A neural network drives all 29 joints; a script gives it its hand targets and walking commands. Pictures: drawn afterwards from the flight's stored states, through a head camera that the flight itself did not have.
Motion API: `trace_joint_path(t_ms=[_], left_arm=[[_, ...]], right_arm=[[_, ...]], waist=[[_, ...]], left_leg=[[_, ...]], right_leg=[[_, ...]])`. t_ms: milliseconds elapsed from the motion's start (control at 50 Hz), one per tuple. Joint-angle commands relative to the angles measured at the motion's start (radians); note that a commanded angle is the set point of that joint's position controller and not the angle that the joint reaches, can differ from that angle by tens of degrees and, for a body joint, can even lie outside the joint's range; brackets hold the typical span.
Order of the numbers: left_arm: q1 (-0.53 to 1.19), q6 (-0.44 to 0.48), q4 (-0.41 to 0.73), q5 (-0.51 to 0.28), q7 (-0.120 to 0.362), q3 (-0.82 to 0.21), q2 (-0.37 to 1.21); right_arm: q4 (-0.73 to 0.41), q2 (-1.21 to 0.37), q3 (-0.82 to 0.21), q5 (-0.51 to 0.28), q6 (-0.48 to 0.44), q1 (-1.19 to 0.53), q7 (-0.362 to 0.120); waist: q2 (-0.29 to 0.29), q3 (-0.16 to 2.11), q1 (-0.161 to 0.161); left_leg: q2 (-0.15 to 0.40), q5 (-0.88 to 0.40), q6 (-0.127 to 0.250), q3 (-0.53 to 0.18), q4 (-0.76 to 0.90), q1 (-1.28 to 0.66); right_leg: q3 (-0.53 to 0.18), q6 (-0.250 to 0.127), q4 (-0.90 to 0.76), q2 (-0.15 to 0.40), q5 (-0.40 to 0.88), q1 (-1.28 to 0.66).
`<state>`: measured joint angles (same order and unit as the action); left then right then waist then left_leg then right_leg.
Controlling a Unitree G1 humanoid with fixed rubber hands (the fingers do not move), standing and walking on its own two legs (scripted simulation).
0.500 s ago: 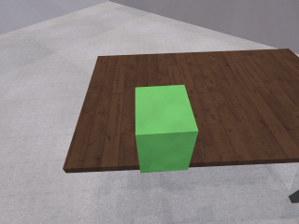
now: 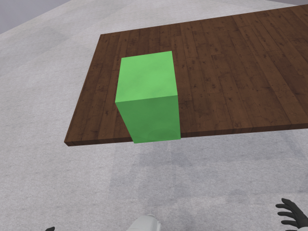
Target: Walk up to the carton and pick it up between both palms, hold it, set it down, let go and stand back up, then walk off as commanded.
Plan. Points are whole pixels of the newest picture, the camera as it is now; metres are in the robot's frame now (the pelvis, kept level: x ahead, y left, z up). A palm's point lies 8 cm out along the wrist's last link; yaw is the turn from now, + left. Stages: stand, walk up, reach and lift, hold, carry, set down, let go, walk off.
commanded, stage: walk off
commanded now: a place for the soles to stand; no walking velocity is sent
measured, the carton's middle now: (151, 99) +0.52 +0.05 +0.00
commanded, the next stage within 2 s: stand in 1.82 s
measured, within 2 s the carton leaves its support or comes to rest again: neither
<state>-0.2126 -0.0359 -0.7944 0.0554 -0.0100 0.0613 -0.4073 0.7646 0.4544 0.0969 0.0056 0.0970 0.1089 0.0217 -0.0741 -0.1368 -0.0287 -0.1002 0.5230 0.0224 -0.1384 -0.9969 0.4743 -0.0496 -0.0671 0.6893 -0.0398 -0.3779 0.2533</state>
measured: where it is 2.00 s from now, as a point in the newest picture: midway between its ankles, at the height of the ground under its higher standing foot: outside the picture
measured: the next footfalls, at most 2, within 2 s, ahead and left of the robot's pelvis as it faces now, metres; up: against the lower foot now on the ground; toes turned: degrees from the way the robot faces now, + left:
left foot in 0.66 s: -0.15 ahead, +0.16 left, +0.00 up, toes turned +0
right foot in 1.18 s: -0.29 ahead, -0.03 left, +0.00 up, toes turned +7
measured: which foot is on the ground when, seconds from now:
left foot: up 0.00-0.64, down 0.66-1.00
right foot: down 0.00-0.66, up 0.68-1.00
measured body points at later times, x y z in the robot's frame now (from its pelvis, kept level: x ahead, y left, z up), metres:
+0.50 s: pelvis -0.11 +0.00 +0.01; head -0.07 -0.04 +0.45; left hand +0.04 +0.33 -0.04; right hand -0.05 -0.34 -0.12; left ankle -0.16 +0.16 -0.65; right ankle +0.00 -0.08 -0.72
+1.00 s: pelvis -0.25 +0.08 +0.01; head -0.21 +0.10 +0.45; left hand -0.17 +0.43 -0.10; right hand -0.09 -0.24 -0.06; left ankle -0.19 +0.16 -0.72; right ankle -0.33 -0.08 -0.65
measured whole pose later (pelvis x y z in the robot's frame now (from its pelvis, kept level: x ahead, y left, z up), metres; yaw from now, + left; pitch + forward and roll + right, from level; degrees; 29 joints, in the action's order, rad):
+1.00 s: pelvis -0.25 +0.08 +0.01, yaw +2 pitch -1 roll -2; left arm -0.26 -0.05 -0.76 0.00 -0.02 0.10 -0.46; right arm 0.66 0.41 0.08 0.03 0.04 0.15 0.01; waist 0.01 -0.13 0.02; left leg -0.05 0.19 0.07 -0.02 -0.55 0.33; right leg -0.20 0.03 1.04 -0.13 -0.52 0.29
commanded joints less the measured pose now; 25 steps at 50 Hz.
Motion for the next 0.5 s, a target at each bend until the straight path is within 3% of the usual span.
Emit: trace_joint_path(t_ms=[0,20,60,100,140,220,360,480], left_arm=[[0.151,0.025,0.102,-0.008,-0.033,0.060,-0.231],[0.144,0.027,0.100,-0.014,-0.034,0.056,-0.207],[0.081,0.028,0.106,-0.022,-0.034,0.063,-0.194],[0.017,0.030,0.119,-0.031,-0.037,0.065,-0.184],[-0.010,0.029,0.128,-0.032,-0.039,0.069,-0.177],[-0.013,0.024,0.160,-0.025,-0.038,0.080,-0.187],[0.041,0.017,0.200,-0.021,-0.032,0.093,-0.202],[0.078,0.005,0.218,-0.013,-0.027,0.097,-0.222]], right_arm=[[-0.024,0.177,0.050,-0.009,-0.014,0.096,0.010],[-0.019,0.170,0.048,-0.009,-0.018,0.119,0.011],[-0.031,0.171,0.041,-0.003,-0.022,0.112,0.011],[-0.051,0.159,0.037,0.004,-0.029,0.098,0.012],[-0.063,0.150,0.036,0.003,-0.031,0.101,0.012],[-0.063,0.153,0.034,0.004,-0.030,0.129,0.009],[-0.026,0.177,0.037,0.011,-0.030,0.223,-0.003],[-0.012,0.162,0.031,0.013,-0.032,0.284,-0.023]], waist=[[0.205,0.007,0.063],[0.203,0.033,0.065],[0.182,0.086,0.038],[0.166,0.129,0.018],[0.168,0.156,0.006],[0.186,0.166,-0.007],[0.201,0.121,0.015],[0.231,0.104,0.038]], left_leg=[[-0.066,-0.069,-0.024,-0.167,-0.268,0.062],[-0.076,-0.099,-0.039,-0.146,-0.268,0.099],[-0.084,-0.129,-0.055,-0.108,-0.271,0.118],[-0.075,-0.132,-0.054,-0.078,-0.244,0.136],[-0.064,-0.122,-0.049,-0.070,-0.200,0.134],[-0.038,-0.071,-0.050,-0.061,-0.133,0.104],[-0.013,-0.044,-0.041,-0.031,-0.132,0.005],[0.010,-0.016,-0.019,0.037,-0.017,-0.082]], right_leg=[[-0.252,0.033,-0.353,0.221,0.367,0.044],[-0.217,0.047,-0.333,0.200,0.411,-0.045],[-0.213,0.039,-0.300,0.201,0.489,-0.148],[-0.210,0.040,-0.270,0.212,0.559,-0.245],[-0.226,0.050,-0.263,0.219,0.549,-0.292],[-0.284,0.021,-0.297,0.250,0.382,-0.283],[-0.297,-0.060,-0.394,0.266,-0.001,-0.084],[-0.269,-0.111,-0.412,0.269,-0.113,0.047]])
